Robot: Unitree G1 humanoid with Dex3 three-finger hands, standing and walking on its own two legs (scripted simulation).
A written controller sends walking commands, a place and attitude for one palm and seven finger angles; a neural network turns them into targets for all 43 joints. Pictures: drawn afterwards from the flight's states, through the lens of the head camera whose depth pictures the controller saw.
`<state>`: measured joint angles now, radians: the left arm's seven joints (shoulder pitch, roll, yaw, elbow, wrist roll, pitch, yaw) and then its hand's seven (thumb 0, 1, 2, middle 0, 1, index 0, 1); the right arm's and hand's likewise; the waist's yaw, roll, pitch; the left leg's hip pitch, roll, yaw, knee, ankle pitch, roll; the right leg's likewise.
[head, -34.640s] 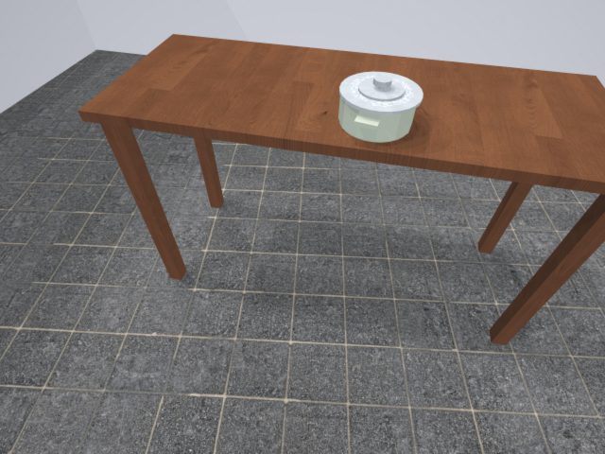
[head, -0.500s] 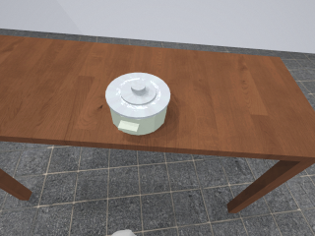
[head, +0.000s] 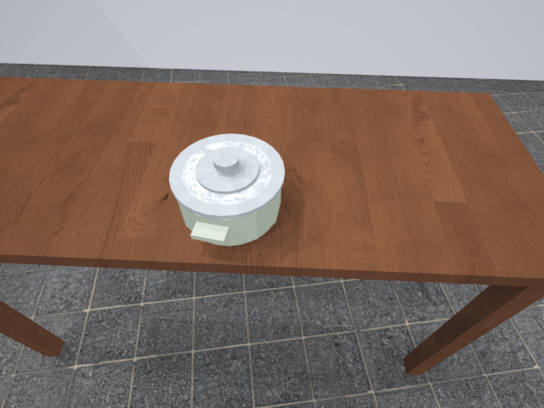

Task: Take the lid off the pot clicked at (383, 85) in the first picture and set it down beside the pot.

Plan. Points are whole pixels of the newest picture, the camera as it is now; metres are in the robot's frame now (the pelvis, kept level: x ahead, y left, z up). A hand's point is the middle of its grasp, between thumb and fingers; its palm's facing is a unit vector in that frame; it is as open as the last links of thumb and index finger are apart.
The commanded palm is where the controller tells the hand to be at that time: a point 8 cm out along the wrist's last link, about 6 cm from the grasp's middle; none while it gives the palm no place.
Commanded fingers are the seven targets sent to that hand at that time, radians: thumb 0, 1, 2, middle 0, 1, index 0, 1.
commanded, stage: come to a stop and stand still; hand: left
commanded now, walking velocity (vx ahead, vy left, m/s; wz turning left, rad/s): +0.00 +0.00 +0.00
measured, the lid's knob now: (226, 160) +0.46 +0.09 +0.11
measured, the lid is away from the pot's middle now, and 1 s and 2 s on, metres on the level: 0.01 0.01 0.01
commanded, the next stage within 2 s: look again from close up in 0.92 s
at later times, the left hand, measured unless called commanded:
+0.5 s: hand out of the picture +0.04 +0.19 -0.17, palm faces +0.01 -0.97 -0.24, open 7.4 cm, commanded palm none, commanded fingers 0.00 0.90 0.90 -0.20 -0.30 -0.20 -0.30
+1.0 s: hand out of the picture +0.05 +0.17 -0.17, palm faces +0.01 -0.98 -0.19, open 7.4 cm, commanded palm none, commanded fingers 0.00 0.90 0.90 -0.20 -0.30 -0.20 -0.30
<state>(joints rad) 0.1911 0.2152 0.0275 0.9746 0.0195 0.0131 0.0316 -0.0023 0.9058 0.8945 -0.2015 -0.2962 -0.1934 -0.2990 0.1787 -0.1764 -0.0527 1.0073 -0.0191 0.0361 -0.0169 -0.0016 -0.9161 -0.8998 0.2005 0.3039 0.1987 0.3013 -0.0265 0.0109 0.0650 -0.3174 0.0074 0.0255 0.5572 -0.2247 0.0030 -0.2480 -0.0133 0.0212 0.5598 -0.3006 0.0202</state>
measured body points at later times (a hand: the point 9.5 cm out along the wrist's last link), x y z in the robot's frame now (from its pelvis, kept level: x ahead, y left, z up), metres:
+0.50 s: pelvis +0.03 +0.01 +0.00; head +0.04 +0.00 +0.45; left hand +0.04 +0.24 -0.15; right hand +0.05 -0.22 -0.16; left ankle +0.04 +0.11 -0.73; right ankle +0.00 -0.13 -0.73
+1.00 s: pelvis +0.04 +0.00 +0.01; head +0.05 +0.01 +0.45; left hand +0.05 +0.22 -0.15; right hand +0.08 -0.23 -0.14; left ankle +0.04 +0.11 -0.73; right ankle +0.00 -0.13 -0.73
